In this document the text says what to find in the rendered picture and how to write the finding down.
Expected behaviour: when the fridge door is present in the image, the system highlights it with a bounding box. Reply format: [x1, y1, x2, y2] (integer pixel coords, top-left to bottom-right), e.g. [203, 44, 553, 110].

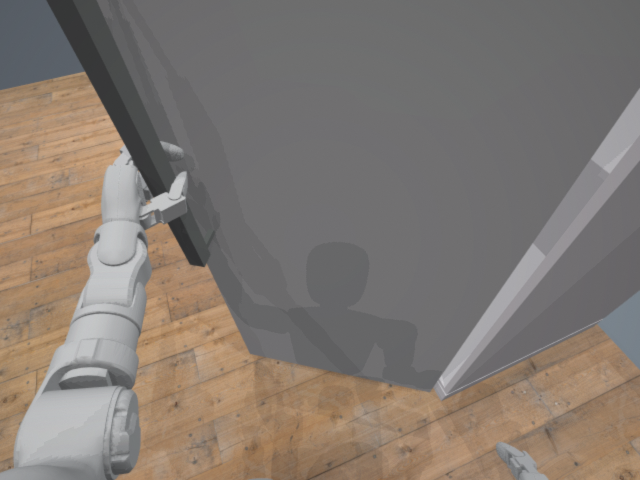
[97, 0, 640, 392]

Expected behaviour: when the right robot hand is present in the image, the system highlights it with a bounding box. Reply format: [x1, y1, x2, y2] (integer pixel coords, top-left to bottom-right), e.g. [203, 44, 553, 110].
[496, 442, 549, 480]

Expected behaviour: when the robot left upper arm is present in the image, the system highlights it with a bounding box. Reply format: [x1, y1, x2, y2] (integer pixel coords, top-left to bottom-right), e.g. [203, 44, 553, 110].
[0, 385, 141, 480]

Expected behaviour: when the handle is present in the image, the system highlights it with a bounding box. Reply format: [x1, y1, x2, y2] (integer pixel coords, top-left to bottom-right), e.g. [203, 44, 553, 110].
[46, 0, 215, 267]

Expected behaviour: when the left robot hand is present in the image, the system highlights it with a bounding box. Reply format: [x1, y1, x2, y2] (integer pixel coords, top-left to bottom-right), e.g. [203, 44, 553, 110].
[101, 141, 188, 230]

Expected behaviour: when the robot left forearm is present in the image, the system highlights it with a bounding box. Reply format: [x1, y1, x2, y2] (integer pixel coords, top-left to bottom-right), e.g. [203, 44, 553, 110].
[13, 221, 152, 468]

